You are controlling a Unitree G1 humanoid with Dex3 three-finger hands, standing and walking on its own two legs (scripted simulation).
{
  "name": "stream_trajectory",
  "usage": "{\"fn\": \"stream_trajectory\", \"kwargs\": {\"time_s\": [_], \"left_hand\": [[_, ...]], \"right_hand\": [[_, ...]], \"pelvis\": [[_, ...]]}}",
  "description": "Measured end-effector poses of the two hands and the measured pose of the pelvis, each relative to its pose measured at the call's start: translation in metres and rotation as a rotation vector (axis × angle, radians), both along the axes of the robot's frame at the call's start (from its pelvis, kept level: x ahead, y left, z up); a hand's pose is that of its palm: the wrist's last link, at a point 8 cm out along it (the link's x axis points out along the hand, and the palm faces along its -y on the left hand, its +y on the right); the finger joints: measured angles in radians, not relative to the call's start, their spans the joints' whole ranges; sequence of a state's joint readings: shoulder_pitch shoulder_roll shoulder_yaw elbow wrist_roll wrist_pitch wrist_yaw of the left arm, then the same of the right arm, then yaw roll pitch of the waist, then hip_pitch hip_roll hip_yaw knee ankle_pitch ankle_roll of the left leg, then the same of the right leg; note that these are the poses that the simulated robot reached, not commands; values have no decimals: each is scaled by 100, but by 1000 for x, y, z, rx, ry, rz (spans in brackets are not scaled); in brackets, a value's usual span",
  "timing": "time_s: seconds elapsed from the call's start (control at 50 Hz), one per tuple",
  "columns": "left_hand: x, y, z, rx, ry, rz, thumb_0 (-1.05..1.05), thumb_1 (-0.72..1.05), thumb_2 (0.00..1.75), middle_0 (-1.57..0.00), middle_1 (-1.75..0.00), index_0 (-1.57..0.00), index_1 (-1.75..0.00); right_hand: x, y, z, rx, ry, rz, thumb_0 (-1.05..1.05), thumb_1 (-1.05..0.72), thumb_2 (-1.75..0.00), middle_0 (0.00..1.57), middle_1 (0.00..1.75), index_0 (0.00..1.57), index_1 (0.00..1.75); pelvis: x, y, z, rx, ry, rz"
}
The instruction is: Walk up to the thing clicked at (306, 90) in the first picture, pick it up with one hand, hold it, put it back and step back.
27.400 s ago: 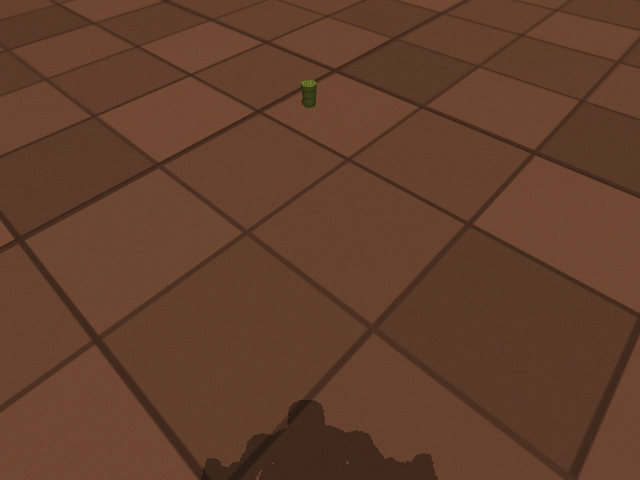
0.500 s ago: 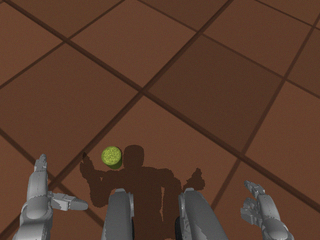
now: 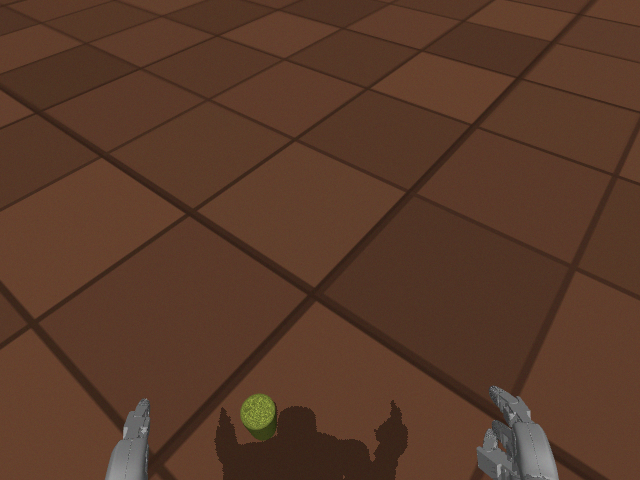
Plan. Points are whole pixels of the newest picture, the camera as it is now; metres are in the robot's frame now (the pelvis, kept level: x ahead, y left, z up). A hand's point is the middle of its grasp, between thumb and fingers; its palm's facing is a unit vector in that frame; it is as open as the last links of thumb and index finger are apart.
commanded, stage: home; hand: left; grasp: from the side
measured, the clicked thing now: (261, 419) +0.41 +0.17 -0.65
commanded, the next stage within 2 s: stand in 1.58 s
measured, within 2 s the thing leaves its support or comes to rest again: neither
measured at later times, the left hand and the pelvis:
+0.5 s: hand out of the picture +0.15 +0.17 -0.05, palm faces +0.11 -0.95 -0.28, open 17.4 cm; pelvis -0.02 -0.01 +0.01, yaw +1 degrees
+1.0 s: hand out of the picture +0.15 +0.17 -0.05, palm faces +0.11 -0.96 -0.27, open 17.3 cm; pelvis -0.02 -0.01 +0.01, yaw +0 degrees
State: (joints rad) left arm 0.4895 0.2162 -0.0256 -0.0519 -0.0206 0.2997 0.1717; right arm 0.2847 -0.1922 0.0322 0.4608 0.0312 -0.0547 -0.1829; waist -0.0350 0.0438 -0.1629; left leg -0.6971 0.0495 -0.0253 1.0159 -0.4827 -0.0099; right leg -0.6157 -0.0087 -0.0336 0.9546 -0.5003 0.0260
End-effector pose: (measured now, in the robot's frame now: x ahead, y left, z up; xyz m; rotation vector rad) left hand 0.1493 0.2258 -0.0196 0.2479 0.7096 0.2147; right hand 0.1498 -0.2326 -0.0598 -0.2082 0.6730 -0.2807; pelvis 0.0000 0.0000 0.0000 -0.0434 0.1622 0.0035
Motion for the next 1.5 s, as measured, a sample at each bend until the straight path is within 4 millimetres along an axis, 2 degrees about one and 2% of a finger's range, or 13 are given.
{"fn": "stream_trajectory", "kwargs": {"time_s": [0.1,0.18,0.46,0.62,1.04,1.5], "left_hand": [[-11,1,1,-6,5,12,-1,-56,5,-5,-5,-5,-5],[-16,-1,-3,-12,24,19,-1,-54,6,-5,-6,-5,-5],[-18,-12,2,-15,6,1,-1,-52,7,-5,-6,-6,-6],[-23,-15,0,-18,13,-5,-1,-52,7,-5,-6,-6,-6],[-20,-12,1,-22,-3,-3,-1,-52,7,-5,-7,-6,-6],[-16,-7,1,-22,2,-2,-1,-52,7,-5,-7,-6,-6]], "right_hand": [[9,1,10,-15,-38,44,1,-89,-90,21,30,21,30],[8,-2,12,-29,-41,64,1,-89,-90,21,30,21,30],[-17,-17,5,-26,-2,34,1,-89,-91,21,30,21,30],[-24,-21,4,-30,1,28,1,-89,-91,21,30,21,30],[-13,-16,7,-33,-30,42,1,-90,-91,21,30,21,30],[-12,-9,6,-29,-13,45,1,-90,-91,21,30,21,30]], "pelvis": [[-4,-3,3,3,-18,8],[-8,-6,4,4,-25,13],[-14,-14,6,10,-42,10],[-18,-16,6,13,-45,9],[-16,-13,6,11,-45,7],[-12,-8,7,10,-43,4]]}}
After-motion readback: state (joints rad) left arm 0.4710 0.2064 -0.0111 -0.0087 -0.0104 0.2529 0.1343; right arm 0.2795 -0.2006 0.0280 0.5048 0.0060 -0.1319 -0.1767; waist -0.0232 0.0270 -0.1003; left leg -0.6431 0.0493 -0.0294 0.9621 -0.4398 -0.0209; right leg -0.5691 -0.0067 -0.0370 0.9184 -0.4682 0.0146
